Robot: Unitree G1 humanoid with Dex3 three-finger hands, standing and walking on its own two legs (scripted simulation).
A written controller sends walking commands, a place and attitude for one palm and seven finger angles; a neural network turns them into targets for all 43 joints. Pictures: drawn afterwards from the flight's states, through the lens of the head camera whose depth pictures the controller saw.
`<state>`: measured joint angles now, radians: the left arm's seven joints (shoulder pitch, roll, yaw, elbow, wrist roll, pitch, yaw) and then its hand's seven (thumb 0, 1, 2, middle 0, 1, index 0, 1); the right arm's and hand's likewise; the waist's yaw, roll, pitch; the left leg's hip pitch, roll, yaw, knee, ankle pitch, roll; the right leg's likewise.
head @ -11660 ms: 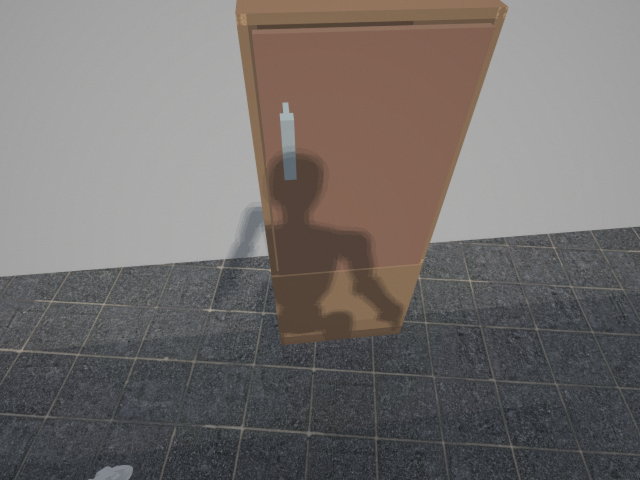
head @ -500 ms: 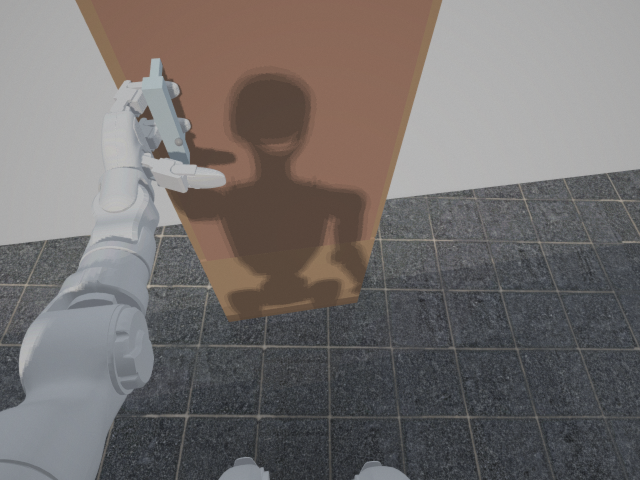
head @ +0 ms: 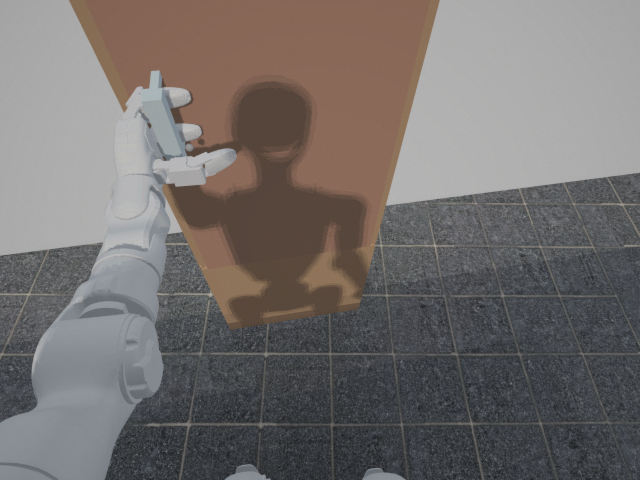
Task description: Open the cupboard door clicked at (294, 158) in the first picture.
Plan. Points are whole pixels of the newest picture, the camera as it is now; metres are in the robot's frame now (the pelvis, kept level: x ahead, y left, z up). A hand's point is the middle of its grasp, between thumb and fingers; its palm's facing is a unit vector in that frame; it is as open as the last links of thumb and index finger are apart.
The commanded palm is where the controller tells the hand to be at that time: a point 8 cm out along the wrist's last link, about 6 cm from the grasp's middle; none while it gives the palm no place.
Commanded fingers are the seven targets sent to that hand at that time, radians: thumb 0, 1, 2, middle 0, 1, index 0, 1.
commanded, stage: close the thumb around the handle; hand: left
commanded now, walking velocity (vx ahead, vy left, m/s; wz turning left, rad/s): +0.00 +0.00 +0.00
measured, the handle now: (168, 124) +0.54 +0.16 +0.12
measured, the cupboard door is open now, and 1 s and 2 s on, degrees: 0 20 34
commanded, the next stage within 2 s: pull the door open along its arc in 0.38 s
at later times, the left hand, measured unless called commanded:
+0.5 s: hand (188, 152) +0.49 +0.13 +0.12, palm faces +0.10 -0.99 +0.00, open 5.6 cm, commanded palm +0.46 +0.18 +0.12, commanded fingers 0.00 0.90 0.90 -0.40 -1.35 -0.40 -1.35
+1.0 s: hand (218, 216) +0.39 +0.09 +0.12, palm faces +0.18 -0.98 +0.11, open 6.1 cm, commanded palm +0.33 +0.13 +0.12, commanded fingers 0.00 0.90 0.90 -0.40 -1.35 -0.40 -1.35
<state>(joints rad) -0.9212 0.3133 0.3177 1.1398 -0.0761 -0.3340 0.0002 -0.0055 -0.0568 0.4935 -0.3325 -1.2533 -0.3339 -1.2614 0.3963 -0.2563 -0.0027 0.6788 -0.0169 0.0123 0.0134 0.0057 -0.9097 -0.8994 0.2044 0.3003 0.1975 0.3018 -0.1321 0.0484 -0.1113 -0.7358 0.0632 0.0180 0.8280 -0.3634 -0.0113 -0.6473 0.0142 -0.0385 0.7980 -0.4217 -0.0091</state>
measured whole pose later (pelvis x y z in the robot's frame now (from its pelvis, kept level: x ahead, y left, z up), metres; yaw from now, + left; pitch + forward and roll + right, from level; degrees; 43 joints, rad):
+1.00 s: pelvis +0.01 +0.00 +0.01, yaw +0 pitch +8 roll -1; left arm -0.34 -0.01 0.07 0.43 -0.12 -0.19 0.24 0.04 0.68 0.73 -0.35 -1.35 -0.37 -1.34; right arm 0.31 -0.23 -0.02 0.61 0.00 0.00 0.04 0.01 -0.91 -0.90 0.20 0.30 0.19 0.30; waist -0.03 0.06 -0.11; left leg -0.51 0.05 0.04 0.73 -0.35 -0.01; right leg -0.44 0.01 -0.02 0.71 -0.41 -0.01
